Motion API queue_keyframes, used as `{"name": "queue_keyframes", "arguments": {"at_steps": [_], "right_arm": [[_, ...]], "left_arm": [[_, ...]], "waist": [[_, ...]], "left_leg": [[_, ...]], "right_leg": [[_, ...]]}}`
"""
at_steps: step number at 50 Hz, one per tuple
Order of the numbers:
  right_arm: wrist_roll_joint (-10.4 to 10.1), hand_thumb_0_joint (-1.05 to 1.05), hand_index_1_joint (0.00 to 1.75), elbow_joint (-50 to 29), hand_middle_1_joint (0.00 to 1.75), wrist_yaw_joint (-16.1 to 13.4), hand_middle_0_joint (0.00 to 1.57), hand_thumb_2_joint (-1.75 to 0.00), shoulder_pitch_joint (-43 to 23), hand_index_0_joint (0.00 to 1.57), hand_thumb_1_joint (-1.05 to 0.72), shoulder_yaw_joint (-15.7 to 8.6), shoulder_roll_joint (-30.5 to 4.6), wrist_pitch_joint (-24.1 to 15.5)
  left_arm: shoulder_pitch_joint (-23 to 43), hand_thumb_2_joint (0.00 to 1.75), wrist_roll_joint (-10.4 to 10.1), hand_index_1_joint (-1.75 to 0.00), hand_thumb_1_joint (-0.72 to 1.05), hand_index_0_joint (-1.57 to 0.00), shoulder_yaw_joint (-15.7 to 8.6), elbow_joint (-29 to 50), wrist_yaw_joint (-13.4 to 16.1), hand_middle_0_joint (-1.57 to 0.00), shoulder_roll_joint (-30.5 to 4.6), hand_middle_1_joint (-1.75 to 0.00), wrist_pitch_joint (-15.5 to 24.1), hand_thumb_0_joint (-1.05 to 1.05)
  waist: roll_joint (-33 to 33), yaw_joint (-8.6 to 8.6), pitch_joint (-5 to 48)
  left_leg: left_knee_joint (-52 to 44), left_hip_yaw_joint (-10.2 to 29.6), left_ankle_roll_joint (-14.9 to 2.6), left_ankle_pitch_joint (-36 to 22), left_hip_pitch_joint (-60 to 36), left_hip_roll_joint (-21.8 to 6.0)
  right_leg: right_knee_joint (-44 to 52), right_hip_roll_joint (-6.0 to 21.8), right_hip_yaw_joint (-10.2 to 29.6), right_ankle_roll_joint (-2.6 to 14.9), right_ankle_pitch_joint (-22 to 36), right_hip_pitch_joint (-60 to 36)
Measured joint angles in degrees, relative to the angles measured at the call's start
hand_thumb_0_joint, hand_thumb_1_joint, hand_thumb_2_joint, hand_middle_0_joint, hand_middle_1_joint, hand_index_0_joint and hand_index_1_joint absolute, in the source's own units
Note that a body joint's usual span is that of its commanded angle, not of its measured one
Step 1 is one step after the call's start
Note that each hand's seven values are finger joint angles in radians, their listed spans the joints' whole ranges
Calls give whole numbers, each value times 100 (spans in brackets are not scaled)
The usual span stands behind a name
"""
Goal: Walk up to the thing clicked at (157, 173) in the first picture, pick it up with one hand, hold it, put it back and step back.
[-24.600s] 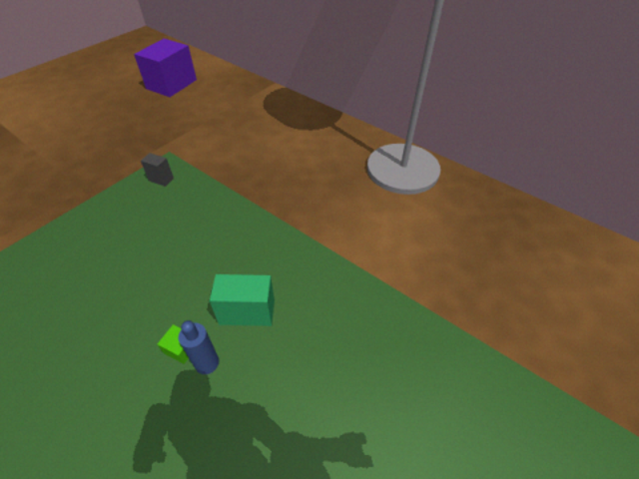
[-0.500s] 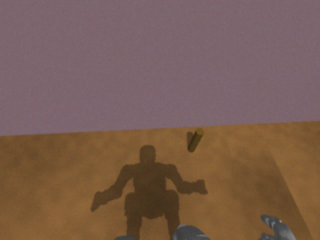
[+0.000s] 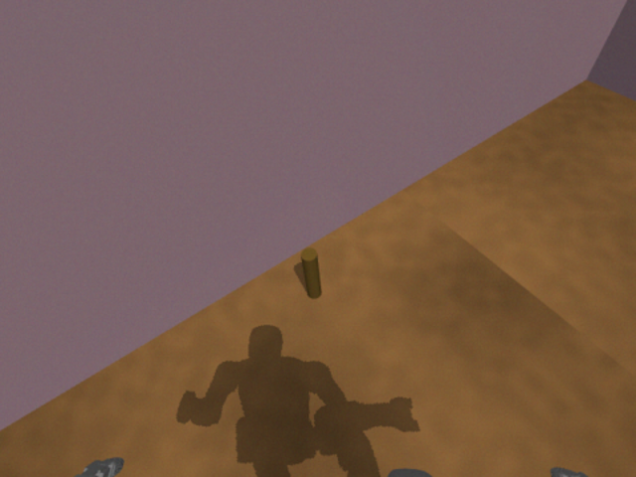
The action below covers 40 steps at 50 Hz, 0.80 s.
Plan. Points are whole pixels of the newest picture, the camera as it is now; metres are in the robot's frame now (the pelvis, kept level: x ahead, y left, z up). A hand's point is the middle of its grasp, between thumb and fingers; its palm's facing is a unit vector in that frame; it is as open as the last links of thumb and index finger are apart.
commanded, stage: walk up
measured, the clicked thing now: out of the picture +0.00 -1.50 -0.69
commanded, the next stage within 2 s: none
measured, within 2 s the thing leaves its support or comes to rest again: neither
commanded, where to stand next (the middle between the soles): +0.08 -0.04 m, yaw -102 degrees
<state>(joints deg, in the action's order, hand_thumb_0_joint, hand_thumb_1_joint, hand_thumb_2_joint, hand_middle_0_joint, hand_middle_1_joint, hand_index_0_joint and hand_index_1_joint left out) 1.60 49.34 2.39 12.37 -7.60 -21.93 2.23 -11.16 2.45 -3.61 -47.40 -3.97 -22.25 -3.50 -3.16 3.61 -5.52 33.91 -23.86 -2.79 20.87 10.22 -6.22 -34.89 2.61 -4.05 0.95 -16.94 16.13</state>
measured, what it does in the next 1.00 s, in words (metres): steps on the spot, turning right: left foot, then right foot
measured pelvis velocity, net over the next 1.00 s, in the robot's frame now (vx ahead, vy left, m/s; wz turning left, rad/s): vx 0.08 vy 0.00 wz -0.97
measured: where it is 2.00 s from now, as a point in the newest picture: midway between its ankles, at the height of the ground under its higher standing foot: outside the picture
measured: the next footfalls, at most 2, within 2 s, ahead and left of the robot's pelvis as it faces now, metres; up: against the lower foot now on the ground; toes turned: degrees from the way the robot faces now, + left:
left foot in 0.36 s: +0.18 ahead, +0.09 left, +0.00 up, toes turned -24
right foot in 0.78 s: +0.02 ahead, -0.13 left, +0.00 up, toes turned -47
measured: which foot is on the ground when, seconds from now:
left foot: down 0.00-0.00, up 0.02-0.34, down 0.36-0.80, up 0.82-1.00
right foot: down 0.00-0.38, up 0.40-0.76, down 0.78-1.00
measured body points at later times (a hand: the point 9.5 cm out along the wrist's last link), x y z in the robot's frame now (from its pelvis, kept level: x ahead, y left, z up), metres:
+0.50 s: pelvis +0.05 +0.03 +0.01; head +0.11 +0.04 +0.46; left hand +0.31 +0.24 -0.11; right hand +0.00 -0.31 -0.06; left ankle +0.14 +0.10 -0.73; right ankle -0.01 -0.09 -0.67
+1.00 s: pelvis +0.08 +0.00 +0.00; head +0.08 -0.05 +0.44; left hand +0.40 +0.11 -0.08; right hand -0.11 -0.27 -0.13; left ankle +0.20 +0.06 -0.68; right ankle +0.00 -0.10 -0.73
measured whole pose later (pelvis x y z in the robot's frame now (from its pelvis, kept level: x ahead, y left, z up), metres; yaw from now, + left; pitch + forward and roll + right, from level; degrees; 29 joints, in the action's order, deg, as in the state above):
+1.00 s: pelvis +0.08 +0.00 +0.00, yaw -56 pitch -1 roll +0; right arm 0.0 42.9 1.2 11.2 -3.1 -23.3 2.6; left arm -16.8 1.3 -2.9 -37.5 -0.7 -23.1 -1.5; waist -3.8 -0.9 -7.0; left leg 58.8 0.0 1.7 27.5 28.4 -2.8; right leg -36.5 -4.1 7.4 0.3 -16.0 19.4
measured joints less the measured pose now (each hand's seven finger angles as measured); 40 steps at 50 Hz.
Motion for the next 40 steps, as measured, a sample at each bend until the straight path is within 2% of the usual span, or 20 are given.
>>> {"name": "queue_keyframes", "arguments": {"at_steps": [1, 2, 4, 5, 7, 10, 14, 17, 19, 20, 22, 24, 27, 31, 34, 38, 40], "right_arm": [[-16, 1, 30, 26, 30, 9, 20, -89, 34, 20, -90, -12, -43, 26], [-32, 1, 30, 62, 30, 19, 20, -89, 48, 20, -90, 2, -45, 64], [-62, 1, 30, 107, 30, 57, 20, -89, -30, 20, -90, 91, -4, 89], [-88, 1, 30, 93, 30, 85, 20, -89, -90, 20, -90, 135, 4, 64], [-127, 1, 30, -6, 30, 133, 20, -89, -194, 20, -90, 197, 5, 12], [-117, 1, 30, -201, 30, 129, 20, -89, -277, 20, -90, 251, -28, -17], [-88, 1, 30, -304, 30, -27, 20, -89, -368, 20, -90, 240, -135, -35], [-97, 1, 30, -331, 30, -181, 20, -89, -358, 20, -90, 230, -158, -103], [-63, 1, 30, -345, 30, -275, 20, -89, -307, 20, -90, 228, -97, -185], [-42, 1, 30, -354, 30, -304, 20, -89, -285, 20, -90, 250, -34, -196], [-29, 1, 30, -367, 30, -292, 20, -89, -298, 20, -90, 323, 46, -143], [-14, 1, 30, -394, 30, -281, 20, -89, -304, 20, -90, 342, 121, -118], [7, 1, 30, -493, 30, -299, 20, -89, -169, 20, -90, 355, 147, -172], [38, 1, 30, -612, 30, -211, 20, -89, -85, 20, -90, 332, 53, -164], [76, 1, 30, -749, 30, -112, 20, -89, -47, 20, -90, 301, -69, -176], [57, 1, 30, -863, 30, -16, 20, -89, 18, 20, -90, 268, -213, -126], [-6, 1, 30, -847, 30, 1, 20, -89, 40, 20, -90, 230, -312, -52]], "left_arm": [[16, 90, 11, -30, 91, -20, 16, 59, 19, -20, 41, -30, 54, 1], [-8, 90, 17, -30, 91, -20, 16, 144, 38, -20, 53, -30, 110, 0], [-119, 90, 7, -30, 91, -20, -4, 262, 82, -20, 55, -30, 154, 0], [-177, 90, -21, -30, 91, -20, -6, 265, 106, -20, 76, -30, 136, 0], [-270, 90, -69, -30, 91, -20, 13, 231, 155, -20, 128, -30, 71, 0], [-331, 90, -75, -30, 90, -20, 26, 274, 162, -20, 180, -30, -8, 0], [-286, 90, -14, -30, 90, -20, 38, 488, 94, -20, 225, -30, -31, 1], [-216, 90, 11, -30, 90, -20, 38, 668, 70, -20, 169, -30, -38, 1], [-140, 90, -20, -30, 90, -20, 15, 748, 89, -20, 49, -30, -50, 1], [-64, 90, -23, -30, 90, -20, -27, 743, 116, -20, -10, -30, -61, 1], [-31, 90, -4, -30, 90, -20, -88, 732, 169, -20, -92, -30, -72, 1], [-106, 90, -2, -30, 91, -20, -99, 705, 133, -20, -208, -30, -68, 1], [-190, 90, -75, -30, 91, -20, -162, 637, 19, -20, -336, -30, -77, 1], [-339, 90, -139, -30, 91, -20, -155, 608, -65, -20, -358, -30, -105, 1], [-387, 90, -124, -30, 91, -20, -80, 561, -69, -20, -287, -30, -105, 1], [-412, 90, -122, -30, 91, -20, -21, 585, -21, -20, -245, -30, 20, 1], [-405, 90, -93, -30, 91, -20, -39, 602, 45, -20, -183, -30, 136, 1]], "waist": [[-135, 18, -6], [-139, -40, 20], [31, -267, 37], [79, -333, 32], [100, -344, 35], [130, -364, 32], [156, -449, -36], [229, -473, -51], [399, -405, -50], [539, -398, -76], [638, -397, -115], [651, -326, -126], [684, -253, -66], [615, -228, -65], [428, -206, -110], [193, -147, -131], [-49, -144, -163]], "left_leg": [[382, 214, 120, 172, 124, -134], [815, 580, 272, 542, 305, -64], [1581, 1306, 458, 1180, 627, 286], [1837, 1601, 500, 1283, 762, 393], [2088, 2027, 540, 1049, 1035, 424], [2005, 2372, 568, 517, 1345, 346], [1326, 2671, 556, 238, 1435, 417], [437, 2781, 490, -108, 1174, 551], [-114, 2724, 351, -951, 963, 639], [-78, 2592, 283, -947, 954, 658], [-99, 2331, 208, -819, 852, 502], [-271, 2133, 190, -810, 675, 311], [-483, 1859, 191, -835, 516, 189], [-475, 1416, 159, -712, 393, 81], [-312, 1076, 175, -542, 366, -70], [250, 737, 286, -161, 498, -315], [861, 762, 296, 163, 675, -572]], "right_leg": [[5, -127, -66, 21, -9, -62], [-42, -195, -17, 55, -43, -59], [-47, -289, 329, 134, -29, -53], [72, -356, 490, 152, 45, -110], [425, -497, 701, 146, 247, -267], [775, -679, 984, 131, 448, -400], [843, -897, 1377, 71, 515, -368], [628, -1056, 1660, -28, 412, -219], [236, -1100, 1814, -93, 200, -32], [-159, -1100, 1846, -98, -164, 125], [-1138, -1124, 1505, -158, -717, 511], [-1927, -1036, 1122, -200, -723, 763], [-2429, -696, 951, -210, -332, 922], [-2025, -191, 770, -287, -275, 845], [-1432, 12, 526, -296, -461, 756], [-509, 24, 232, -167, -332, 459], [-193, -169, 173, -100, -1, 288]]}}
